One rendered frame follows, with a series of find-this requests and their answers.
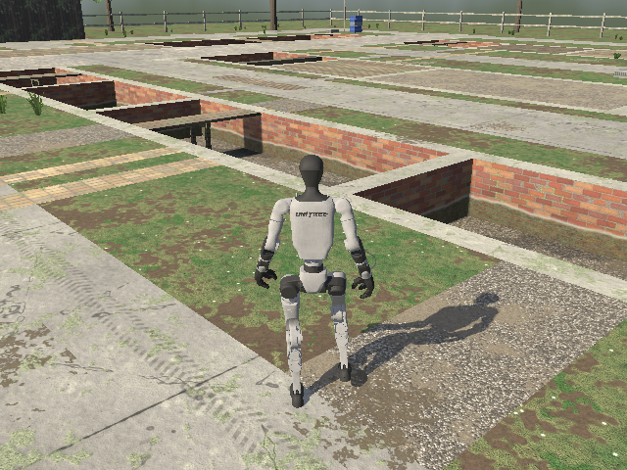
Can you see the robot right upper arm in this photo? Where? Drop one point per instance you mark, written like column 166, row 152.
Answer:
column 344, row 207

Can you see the robot left forearm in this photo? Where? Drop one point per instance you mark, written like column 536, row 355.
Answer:
column 265, row 258

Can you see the humanoid robot head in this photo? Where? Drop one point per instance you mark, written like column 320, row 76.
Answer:
column 311, row 168

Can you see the robot left hand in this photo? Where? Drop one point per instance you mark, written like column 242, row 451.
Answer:
column 268, row 274

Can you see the robot left upper arm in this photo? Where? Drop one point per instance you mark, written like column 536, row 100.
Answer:
column 280, row 208

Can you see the right robot thigh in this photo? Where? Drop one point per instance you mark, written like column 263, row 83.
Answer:
column 336, row 285

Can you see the robot right forearm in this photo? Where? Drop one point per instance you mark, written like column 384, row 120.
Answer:
column 361, row 261

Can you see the robot right hand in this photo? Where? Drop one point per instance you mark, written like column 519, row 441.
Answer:
column 366, row 283

